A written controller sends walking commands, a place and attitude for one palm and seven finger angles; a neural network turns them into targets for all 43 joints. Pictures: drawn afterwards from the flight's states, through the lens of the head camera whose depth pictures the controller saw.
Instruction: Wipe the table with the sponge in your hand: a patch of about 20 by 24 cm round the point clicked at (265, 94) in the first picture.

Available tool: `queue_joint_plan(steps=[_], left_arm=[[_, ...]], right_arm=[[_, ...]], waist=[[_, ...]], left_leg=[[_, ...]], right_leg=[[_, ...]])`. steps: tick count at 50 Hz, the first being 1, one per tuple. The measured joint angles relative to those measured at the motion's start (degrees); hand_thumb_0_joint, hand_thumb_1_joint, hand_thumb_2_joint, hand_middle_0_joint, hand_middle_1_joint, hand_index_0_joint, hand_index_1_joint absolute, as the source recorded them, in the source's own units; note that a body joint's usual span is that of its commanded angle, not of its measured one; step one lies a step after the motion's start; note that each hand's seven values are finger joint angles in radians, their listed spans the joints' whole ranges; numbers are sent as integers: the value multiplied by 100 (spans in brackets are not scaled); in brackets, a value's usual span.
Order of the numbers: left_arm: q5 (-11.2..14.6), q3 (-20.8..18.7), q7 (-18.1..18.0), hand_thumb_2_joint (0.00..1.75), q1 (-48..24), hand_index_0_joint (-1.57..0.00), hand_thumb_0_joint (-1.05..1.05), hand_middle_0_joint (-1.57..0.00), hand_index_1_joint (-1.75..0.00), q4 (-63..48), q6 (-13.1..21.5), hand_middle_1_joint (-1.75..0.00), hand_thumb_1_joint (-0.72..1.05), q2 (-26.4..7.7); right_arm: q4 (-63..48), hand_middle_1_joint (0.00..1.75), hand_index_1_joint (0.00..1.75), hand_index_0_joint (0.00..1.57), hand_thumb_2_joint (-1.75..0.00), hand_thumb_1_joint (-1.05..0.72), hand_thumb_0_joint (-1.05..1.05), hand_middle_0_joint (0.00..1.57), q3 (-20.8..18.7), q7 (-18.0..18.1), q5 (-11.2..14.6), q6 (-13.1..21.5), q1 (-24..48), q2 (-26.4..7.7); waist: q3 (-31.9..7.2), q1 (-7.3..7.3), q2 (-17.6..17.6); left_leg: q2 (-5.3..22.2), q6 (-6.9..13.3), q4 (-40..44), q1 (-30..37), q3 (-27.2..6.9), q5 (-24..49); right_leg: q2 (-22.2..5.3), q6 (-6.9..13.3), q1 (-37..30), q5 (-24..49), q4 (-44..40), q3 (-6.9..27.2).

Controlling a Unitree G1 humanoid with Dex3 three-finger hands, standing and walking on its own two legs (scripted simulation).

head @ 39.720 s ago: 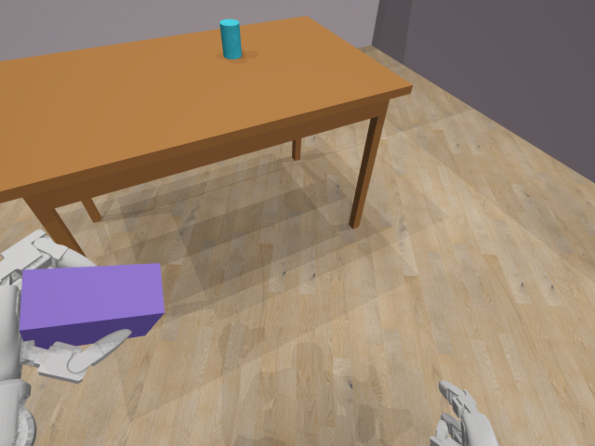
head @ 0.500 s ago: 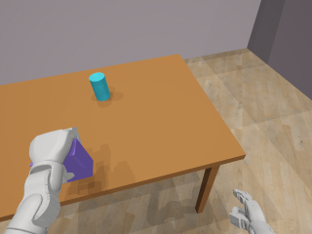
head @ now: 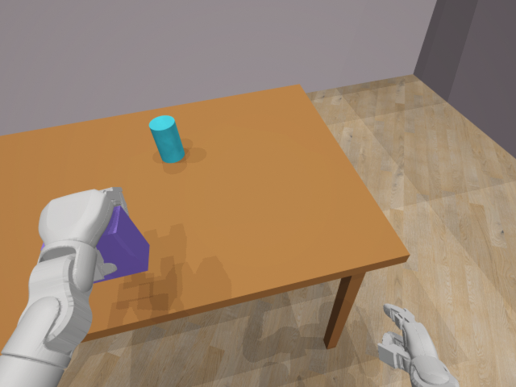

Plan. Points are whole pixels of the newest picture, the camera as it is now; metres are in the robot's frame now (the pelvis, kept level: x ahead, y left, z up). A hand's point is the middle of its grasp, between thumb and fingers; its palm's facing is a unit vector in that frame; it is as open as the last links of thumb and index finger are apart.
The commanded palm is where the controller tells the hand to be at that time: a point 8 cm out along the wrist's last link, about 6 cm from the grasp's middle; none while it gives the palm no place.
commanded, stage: lift the sponge slowly off the table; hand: left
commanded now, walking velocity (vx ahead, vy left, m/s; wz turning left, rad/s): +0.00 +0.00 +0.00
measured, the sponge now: (107, 253) +0.27 +0.30 +0.06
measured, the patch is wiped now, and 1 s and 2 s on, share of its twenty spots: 1.00 1.00 1.00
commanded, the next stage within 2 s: bring the sponge back beside the body in 0.12 s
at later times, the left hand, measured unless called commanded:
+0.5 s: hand (91, 248) +0.25 +0.29 +0.11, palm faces +0.06 -0.09 -0.99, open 9.5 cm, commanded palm +0.21 +0.29 +0.18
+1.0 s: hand (81, 271) +0.21 +0.28 +0.11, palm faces +0.06 -0.10 -0.99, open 9.5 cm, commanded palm +0.18 +0.28 +0.18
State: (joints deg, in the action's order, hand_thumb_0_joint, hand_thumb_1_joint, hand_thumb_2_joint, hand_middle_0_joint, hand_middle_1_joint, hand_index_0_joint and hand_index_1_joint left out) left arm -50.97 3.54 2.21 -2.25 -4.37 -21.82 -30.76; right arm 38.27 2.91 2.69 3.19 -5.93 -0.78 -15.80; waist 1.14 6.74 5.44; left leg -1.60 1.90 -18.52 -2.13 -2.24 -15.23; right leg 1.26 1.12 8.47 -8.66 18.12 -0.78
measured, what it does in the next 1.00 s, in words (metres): stands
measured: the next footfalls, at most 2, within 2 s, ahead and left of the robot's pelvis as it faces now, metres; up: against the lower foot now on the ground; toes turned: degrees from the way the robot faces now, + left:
none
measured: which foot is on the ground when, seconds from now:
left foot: down 0.00-1.00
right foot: down 0.00-1.00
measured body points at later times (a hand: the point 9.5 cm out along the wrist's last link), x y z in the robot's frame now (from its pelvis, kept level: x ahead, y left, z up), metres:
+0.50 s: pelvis +0.00 +0.01 +0.00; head +0.01 -0.02 +0.45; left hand +0.24 +0.29 +0.16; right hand +0.25 -0.19 -0.09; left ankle -0.06 +0.10 -0.75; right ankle +0.01 -0.11 -0.75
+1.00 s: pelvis -0.01 +0.00 +0.00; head -0.02 -0.04 +0.45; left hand +0.20 +0.28 +0.16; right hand +0.24 -0.20 -0.09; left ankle -0.06 +0.10 -0.75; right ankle +0.01 -0.11 -0.75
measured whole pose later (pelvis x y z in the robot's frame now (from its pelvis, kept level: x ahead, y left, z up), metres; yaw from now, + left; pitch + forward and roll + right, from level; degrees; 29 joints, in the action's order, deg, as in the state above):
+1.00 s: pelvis -0.01 +0.00 +0.00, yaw -1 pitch -3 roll -1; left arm -49.1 1.0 2.4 11.5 -18.8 -22.5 -31.7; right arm 36.5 3.2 1.5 2.5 -6.6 -1.3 -15.4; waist 1.3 7.9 5.6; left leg -1.4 1.7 -20.1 -1.1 -1.6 -15.7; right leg 1.6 1.4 7.7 -8.8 19.7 -0.1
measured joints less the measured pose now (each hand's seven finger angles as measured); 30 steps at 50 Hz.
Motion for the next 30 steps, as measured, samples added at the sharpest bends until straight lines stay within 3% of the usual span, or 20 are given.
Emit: queue_joint_plan(steps=[19,30], left_arm=[[51,-26,7,111,599,-80,-1,-79,-141,-847,-12,-138,-49,32],[68,-50,20,111,890,-80,-1,-79,-141,-1149,-220,-138,-49,-6]], right_arm=[[-123,30,30,20,-90,-91,1,20,-38,-122,-47,-6,-75,13],[-157,30,30,20,-90,-91,1,20,27,-152,-48,-64,41,60]], waist=[[-20,64,33],[-21,137,40]], left_leg=[[-32,42,-22,34,27,-61],[-42,41,-61,76,20,-56]], right_leg=[[-27,-46,-21,-63,40,35],[-36,-40,-64,-62,81,30]])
